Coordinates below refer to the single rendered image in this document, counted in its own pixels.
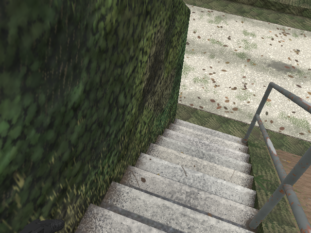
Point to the robot left hand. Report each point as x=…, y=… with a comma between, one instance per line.
x=43, y=226

